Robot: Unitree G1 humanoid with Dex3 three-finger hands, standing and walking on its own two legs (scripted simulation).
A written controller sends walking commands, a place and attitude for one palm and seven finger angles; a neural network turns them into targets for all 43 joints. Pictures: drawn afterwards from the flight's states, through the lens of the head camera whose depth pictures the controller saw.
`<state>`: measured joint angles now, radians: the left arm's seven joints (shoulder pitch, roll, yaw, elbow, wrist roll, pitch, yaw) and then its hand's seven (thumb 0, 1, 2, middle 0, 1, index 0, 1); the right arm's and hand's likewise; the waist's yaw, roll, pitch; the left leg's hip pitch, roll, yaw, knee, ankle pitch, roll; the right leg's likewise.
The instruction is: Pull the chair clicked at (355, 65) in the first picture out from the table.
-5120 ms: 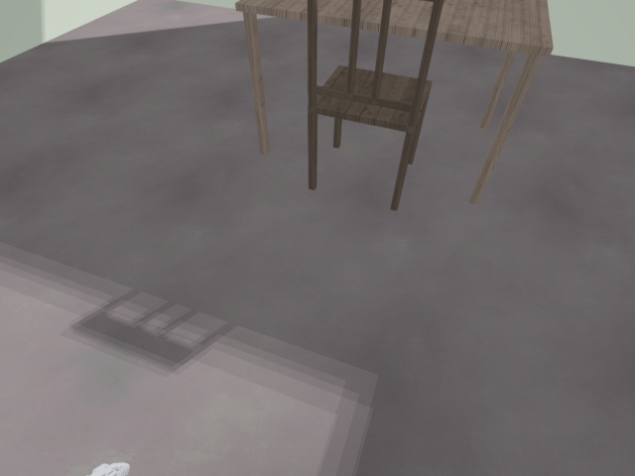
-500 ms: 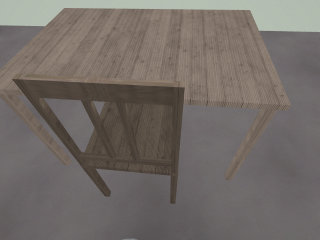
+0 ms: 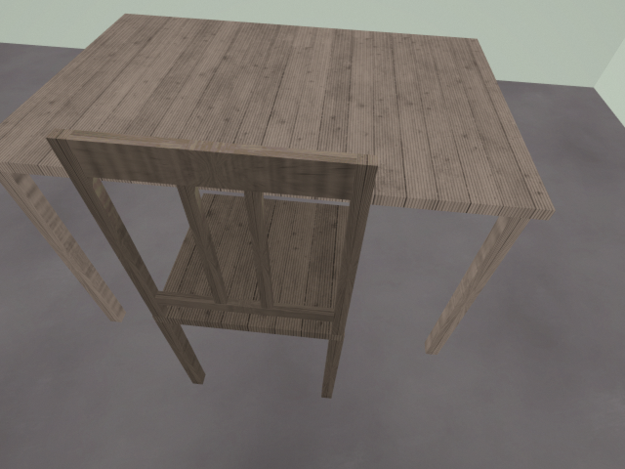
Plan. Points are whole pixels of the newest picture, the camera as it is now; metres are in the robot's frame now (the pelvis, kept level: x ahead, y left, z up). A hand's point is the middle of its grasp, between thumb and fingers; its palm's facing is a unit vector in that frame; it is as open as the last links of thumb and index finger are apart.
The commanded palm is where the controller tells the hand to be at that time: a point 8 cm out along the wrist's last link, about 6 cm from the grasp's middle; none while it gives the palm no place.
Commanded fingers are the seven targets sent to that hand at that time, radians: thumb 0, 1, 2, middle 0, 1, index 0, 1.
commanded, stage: come to a stop and stand still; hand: left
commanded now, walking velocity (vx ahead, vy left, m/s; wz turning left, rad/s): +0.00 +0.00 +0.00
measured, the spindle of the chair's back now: (207, 252) +0.47 +0.22 -0.07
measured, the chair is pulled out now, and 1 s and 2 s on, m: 0.00 0.00 0.00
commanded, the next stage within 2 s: look again from close up in 1.22 s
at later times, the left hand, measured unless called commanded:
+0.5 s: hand out of the picture -0.02 +0.08 -0.18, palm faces +0.07 -0.99 -0.14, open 7.3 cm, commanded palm none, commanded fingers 0.00 0.90 0.90 -0.20 -0.30 -0.20 -0.30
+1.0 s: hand out of the picture +0.00 +0.13 -0.18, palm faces +0.06 -0.98 -0.18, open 7.3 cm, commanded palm none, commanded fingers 0.00 0.90 0.90 -0.20 -0.30 -0.20 -0.30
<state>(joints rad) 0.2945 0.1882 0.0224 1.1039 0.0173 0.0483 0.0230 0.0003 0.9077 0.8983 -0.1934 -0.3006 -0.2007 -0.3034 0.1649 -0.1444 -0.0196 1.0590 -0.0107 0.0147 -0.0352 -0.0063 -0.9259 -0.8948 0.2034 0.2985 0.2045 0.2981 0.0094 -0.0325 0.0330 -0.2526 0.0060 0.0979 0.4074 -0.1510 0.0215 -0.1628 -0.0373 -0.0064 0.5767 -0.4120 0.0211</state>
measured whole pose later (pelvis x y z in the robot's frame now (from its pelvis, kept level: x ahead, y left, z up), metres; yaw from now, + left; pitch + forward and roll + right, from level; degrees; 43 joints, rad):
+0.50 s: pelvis +0.01 -0.06 +0.00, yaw +1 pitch -1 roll +0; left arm 0.33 0.07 -0.01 1.15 0.00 -0.01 0.04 0.00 0.90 0.90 -0.20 -0.30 -0.20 -0.30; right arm 0.35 -0.11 0.01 1.21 0.00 0.02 -0.05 0.00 -0.91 -0.90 0.20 0.30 0.20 0.30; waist -0.02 0.01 0.04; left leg -0.23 0.09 0.04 0.43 -0.18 -0.07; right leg -0.04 0.06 -0.06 0.39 -0.33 -0.07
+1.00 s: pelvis +0.03 -0.03 +0.00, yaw +0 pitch -1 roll +1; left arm 0.33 0.13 -0.01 1.14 0.01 0.00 0.04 0.00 0.91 0.90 -0.19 -0.30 -0.20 -0.30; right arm 0.22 -0.15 0.00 1.14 0.00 0.00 -0.06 0.00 -0.93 -0.90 0.20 0.30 0.20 0.30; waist 0.01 -0.02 0.03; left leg -0.20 0.05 0.07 0.43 -0.21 -0.03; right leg -0.01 0.01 -0.03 0.39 -0.35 -0.03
